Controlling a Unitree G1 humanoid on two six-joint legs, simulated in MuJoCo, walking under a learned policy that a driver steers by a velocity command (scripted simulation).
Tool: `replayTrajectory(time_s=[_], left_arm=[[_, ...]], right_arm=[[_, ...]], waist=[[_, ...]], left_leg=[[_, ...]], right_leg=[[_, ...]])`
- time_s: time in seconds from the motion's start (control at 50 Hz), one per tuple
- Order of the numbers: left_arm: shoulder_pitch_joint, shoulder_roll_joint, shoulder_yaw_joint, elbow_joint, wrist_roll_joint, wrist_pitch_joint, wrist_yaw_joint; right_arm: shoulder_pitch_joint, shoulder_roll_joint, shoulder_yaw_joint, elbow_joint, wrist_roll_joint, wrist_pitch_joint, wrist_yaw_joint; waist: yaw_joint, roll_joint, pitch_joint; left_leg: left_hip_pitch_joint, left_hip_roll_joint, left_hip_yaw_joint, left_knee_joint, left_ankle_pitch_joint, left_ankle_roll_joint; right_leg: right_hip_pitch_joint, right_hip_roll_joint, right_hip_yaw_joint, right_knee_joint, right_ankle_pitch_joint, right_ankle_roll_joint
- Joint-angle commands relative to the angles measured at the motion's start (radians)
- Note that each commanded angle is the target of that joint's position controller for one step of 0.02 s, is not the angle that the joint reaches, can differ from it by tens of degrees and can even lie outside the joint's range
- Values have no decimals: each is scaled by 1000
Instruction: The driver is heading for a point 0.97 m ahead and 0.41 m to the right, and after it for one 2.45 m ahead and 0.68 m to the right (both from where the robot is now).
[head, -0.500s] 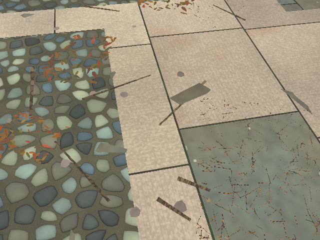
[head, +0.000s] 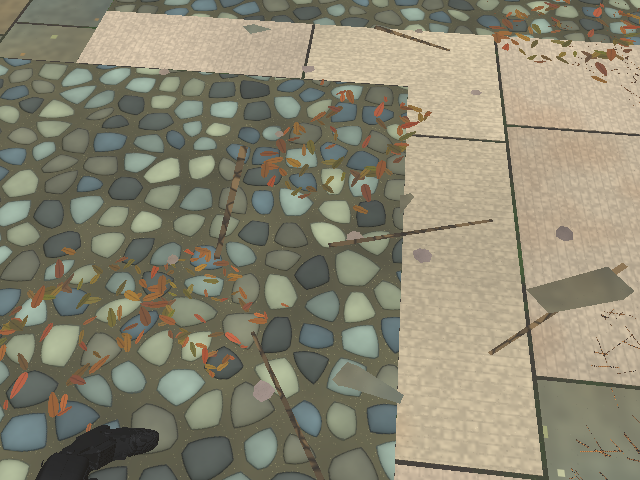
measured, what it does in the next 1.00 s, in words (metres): walks ahead, turning right: left foot, then right foot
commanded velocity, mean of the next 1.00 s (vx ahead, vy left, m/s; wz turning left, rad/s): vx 0.98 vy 0.00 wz -0.75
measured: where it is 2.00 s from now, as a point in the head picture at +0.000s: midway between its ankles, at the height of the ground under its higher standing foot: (559, 92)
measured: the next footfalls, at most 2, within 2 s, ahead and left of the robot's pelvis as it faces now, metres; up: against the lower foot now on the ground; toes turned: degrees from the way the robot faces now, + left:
left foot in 0.46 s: +0.63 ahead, +0.06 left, +0.00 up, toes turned -21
right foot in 0.90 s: +0.90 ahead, -0.31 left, +0.00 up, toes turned -47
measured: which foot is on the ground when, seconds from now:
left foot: down 0.00-0.04, up 0.06-0.44, down 0.46-0.88, up 0.90-1.00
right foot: down 0.00-0.44, up 0.46-0.88, down 0.90-1.00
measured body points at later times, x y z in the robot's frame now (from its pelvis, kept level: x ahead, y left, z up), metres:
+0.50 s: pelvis +0.45 -0.03 +0.01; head +0.49 -0.04 +0.46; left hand +0.50 +0.26 -0.12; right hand +0.64 -0.31 -0.04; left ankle +0.59 +0.07 -0.71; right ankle +0.20 -0.08 -0.65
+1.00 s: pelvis +0.84 -0.25 +0.00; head +0.87 -0.26 +0.45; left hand +1.14 -0.16 -0.12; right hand +0.70 -0.47 -0.12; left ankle +0.84 -0.02 -0.57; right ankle +0.87 -0.28 -0.71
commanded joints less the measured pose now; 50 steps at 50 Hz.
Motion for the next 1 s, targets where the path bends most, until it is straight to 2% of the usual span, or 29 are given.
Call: replayTrajectory(time_s=[0.02, 0.04, 0.06, 0.1, 0.12, 0.2, 0.28, 0.36, 0.4, 0.42, 0.44, 0.46, 0.48, 0.5, 0.52, 0.54, 0.58, 0.64, 0.74, 0.76, 0.8, 0.84, 0.86, 0.88, 0.9, 0.92, 0.94, 0.96, 1.0], left_arm=[[564, 214, 88, 118, -6, -1, 46], [616, 316, 112, 144, 12, -6, 44], [436, 245, 92, 131, -4, -6, 21], [320, 162, 88, 107, -11, -19, 9], [338, 137, 79, 132, -10, -23, 12], [388, 126, 65, 189, -14, -50, 26], [402, 155, 86, 176, -25, -58, 29], [446, 182, 100, 193, -43, -59, 27], [453, 200, 105, 201, -38, -54, 37], [447, 225, 110, 204, -32, -53, 34], [406, 239, 114, 196, -30, -59, 28], [375, 153, 92, 168, -28, -73, 28], [457, 5, 54, 118, -72, -70, 33], [409, 74, 51, 117, -48, -52, 40], [310, 115, 62, 121, -27, -38, 35], [260, 110, 63, 118, -15, -30, 21], [214, 69, 57, 95, 5, -4, -6], [111, 21, 35, 25, 7, 28, -28], [-64, 45, 7, -68, 3, 28, -63], [-69, 46, 3, -53, -7, 31, -66], [-81, 57, -1, -67, 2, 27, -64], [78, 114, 20, -12, 4, 20, -47], [277, 157, 42, 45, 5, 16, -35], [488, 203, 75, 123, 1, 12, -12], [439, 266, 111, 130, -34, 28, 19], [344, 388, 126, 70, 7, 46, 21], [389, 348, 128, 47, 2, 51, 35], [359, 287, 117, 74, -4, 42, 45], [271, 193, 83, 86, 3, 1, 59]], right_arm=[[-113, -150, -35, -50, -36, -3, -19], [-105, -2, 2, -109, -13, -17, 3], [-74, -11, 15, -130, -19, -38, 13], [-210, -88, 18, -135, -33, -48, 12], [-262, -82, 21, -154, -47, -45, 11], [-350, -32, 56, -214, -70, -4, 18], [-584, -7, 86, -301, -34, -13, 37], [-627, -21, 78, -321, -18, -18, 29], [-556, -55, 59, -303, -20, -22, 14], [-436, -90, 40, -269, -19, -27, 0], [-261, -128, 18, -229, -21, -32, -19], [-26, -212, -18, -203, -42, -33, -45], [-31, -276, -32, -196, -74, -25, -45], [-118, -221, -38, -196, -50, -14, -41], [-192, -114, -17, -206, -41, -13, -35], [-209, -65, -6, -188, -41, -15, -29], [-168, -30, 6, -136, -36, -25, -28], [-125, 11, 14, -75, -5, -49, -10], [-159, -39, 6, -45, -8, -69, -14], [-147, -45, 6, -37, -11, -68, -17], [-86, -119, -7, -25, -11, -66, -26], [-96, -177, -23, -35, -14, -34, -41], [-138, -198, -28, -52, -17, -15, -47], [-168, -192, -28, -71, -26, -3, -39], [-189, -118, -17, -81, -33, -4, -19], [-94, -77, 4, -205, -14, -23, -18], [-198, -123, 8, -232, -14, -49, -18], [-228, -120, 14, -233, -13, -61, -18], [-188, -88, 27, -189, -38, -33, -20]], waist=[[336, 34, -248], [282, -332, -273], [139, -369, -212], [117, -41, -90], [102, 9, -43], [49, -53, 65], [116, -47, 113], [155, -53, 50], [124, -53, -16], [66, -39, -103], [-33, -28, -195], [-126, 56, -339], [-39, 318, -440], [-14, 280, -349], [-19, 144, -206], [-7, 55, -124], [24, 79, -50], [53, 83, -2], [90, 23, 99], [80, 12, 79], [109, 41, 84], [207, 84, -27], [304, 96, -118], [373, 49, -207], [301, -173, -151], [161, -277, -299], [231, -83, -337], [177, 8, -146], [58, 101, -20]], left_leg=[[-429, 137, 98, 789, 1143, 47], [-772, -83, 91, 1223, 366, 0], [-945, -88, 6, 1262, 108, 22], [-925, 31, 14, 1183, 234, 21], [-887, 61, 24, 1094, 224, 10], [-878, 118, 61, 862, 169, -74], [-786, 103, 129, 493, 435, -132], [-650, 59, 139, 335, 564, -118], [-537, 21, 143, 279, 449, -101], [-390, -6, 156, 270, 359, -85], [-163, 44, 123, 284, 311, -65], [72, 263, -85, 276, -44, -31], [236, 541, -606, 82, -357, 49], [120, 511, -707, 14, -441, 73], [-12, 451, -499, 29, -304, 53], [-122, 405, -329, 30, -77, 42], [-231, 342, -121, 9, 161, 11], [-261, 327, 62, -19, 423, -15], [-370, 243, 350, -126, 670, -52], [-366, 196, 407, -125, 830, -72], [-289, 249, 429, -2, 1343, -89], [-238, 279, 418, 234, 1530, -89], [-293, 302, 398, 477, 1572, -71], [-465, 277, 384, 808, 1315, -64], [-755, 63, 376, 1218, 210, -88], [-1101, 1, 213, 1506, -39, -129], [-1179, 37, 67, 1469, 44, -121], [-1178, 91, 56, 1328, 96, -112], [-997, 168, 80, 1152, 118, -110]], right_leg=[[771, 0, 58, 69, -274, -76], [879, -201, 615, -155, -721, -190], [824, -267, 1065, -402, -769, -210], [621, -243, 835, -368, -560, -236], [515, -195, 732, -373, -467, -213], [307, -110, 574, -429, -324, -246], [215, -60, 488, -503, -147, -207], [346, -80, 485, -424, 172, -153], [437, -84, 479, -276, 415, -116], [450, -58, 452, -108, 559, -95], [350, -12, 427, 125, 521, -73], [203, 39, 353, 443, 250, -71], [-86, 126, 241, 724, -394, -46], [-193, 35, 200, 807, -283, -62], [-211, -16, 176, 783, -192, -61], [-187, -48, 170, 740, -150, -53], [-166, -86, 163, 707, -144, -39], [-237, -116, 135, 699, -108, -35], [-124, -82, 0, 367, 124, -54], [-29, -31, -62, 309, 140, -74], [51, 22, -128, 224, 97, -109], [251, 82, -119, 186, 34, -143], [464, 102, -80, 174, 5, -174], [760, 104, 5, 106, -27, -207], [888, 5, 190, 44, -97, -230], [1121, -234, 736, -81, -55, -434], [1094, -273, 892, -258, -251, -452], [899, -259, 851, -339, -279, -402], [571, -195, 626, -339, -99, -322]])
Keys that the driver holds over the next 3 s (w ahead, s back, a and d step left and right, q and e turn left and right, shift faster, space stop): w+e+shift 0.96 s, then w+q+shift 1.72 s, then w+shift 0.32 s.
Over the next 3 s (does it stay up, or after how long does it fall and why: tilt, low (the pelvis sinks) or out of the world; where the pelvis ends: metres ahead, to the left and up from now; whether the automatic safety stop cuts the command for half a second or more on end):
stays up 2.47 -0.72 0.01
